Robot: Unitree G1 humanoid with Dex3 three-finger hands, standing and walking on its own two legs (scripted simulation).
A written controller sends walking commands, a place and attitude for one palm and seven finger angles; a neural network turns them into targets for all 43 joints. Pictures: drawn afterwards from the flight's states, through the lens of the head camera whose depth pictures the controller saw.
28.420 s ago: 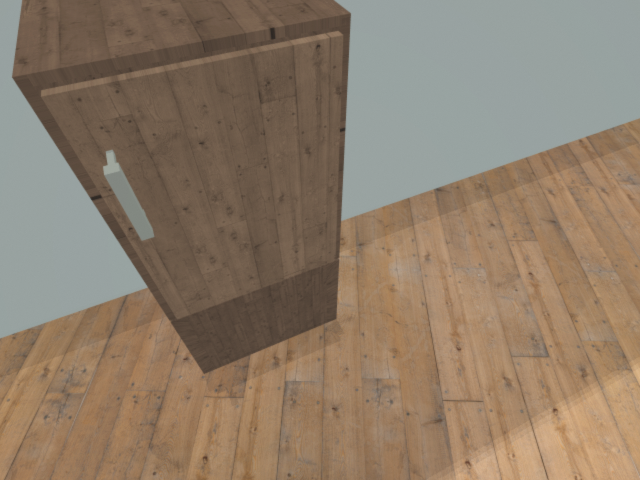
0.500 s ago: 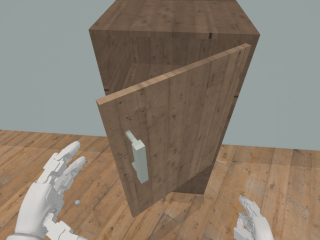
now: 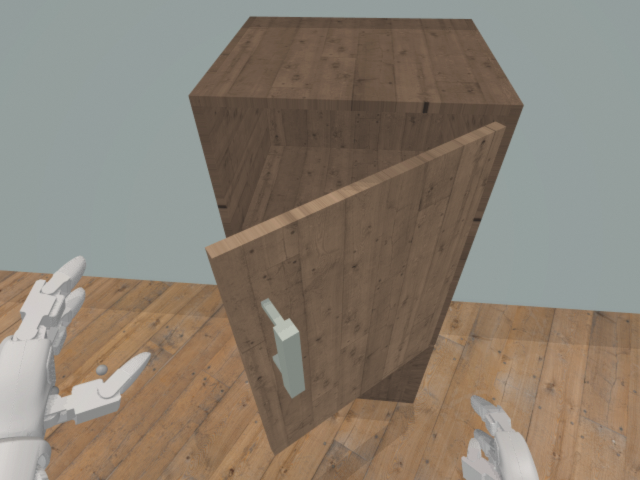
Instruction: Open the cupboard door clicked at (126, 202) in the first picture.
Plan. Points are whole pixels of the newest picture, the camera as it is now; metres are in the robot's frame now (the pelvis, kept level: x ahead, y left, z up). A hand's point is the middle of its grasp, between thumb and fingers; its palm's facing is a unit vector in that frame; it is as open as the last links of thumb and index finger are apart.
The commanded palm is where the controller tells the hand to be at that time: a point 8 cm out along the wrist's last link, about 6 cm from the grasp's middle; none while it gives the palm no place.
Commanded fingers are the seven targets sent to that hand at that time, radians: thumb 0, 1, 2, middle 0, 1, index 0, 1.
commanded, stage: draw the hand back to the body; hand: left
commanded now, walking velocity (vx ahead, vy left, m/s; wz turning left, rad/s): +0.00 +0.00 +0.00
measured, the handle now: (282, 349) +0.27 +0.09 +0.04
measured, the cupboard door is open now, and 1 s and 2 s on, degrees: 39 39 39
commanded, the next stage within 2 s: step back with the hand held close in 0.58 s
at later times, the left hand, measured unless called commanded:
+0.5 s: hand (96, 343) +0.19 +0.24 +0.16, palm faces +0.41 -0.82 -0.40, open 7.5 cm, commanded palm +0.14 +0.28 +0.18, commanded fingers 0.00 0.90 0.90 -0.20 -0.30 -0.20 -0.30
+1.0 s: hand (87, 363) +0.17 +0.24 +0.15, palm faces +0.33 -0.80 -0.50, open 7.4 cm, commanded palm +0.12 +0.28 +0.18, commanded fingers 0.00 0.90 0.90 -0.20 -0.30 -0.20 -0.30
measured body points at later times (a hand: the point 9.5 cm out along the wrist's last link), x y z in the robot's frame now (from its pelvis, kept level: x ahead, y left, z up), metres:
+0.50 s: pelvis +0.00 -0.02 +0.01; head -0.02 -0.04 +0.46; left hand +0.16 +0.28 +0.18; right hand +0.19 -0.24 -0.08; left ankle +0.00 +0.10 -0.74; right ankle -0.05 -0.12 -0.74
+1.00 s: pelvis -0.03 -0.01 +0.01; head -0.02 -0.03 +0.46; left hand +0.15 +0.28 +0.18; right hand +0.15 -0.26 -0.08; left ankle +0.00 +0.10 -0.74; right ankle -0.05 -0.12 -0.74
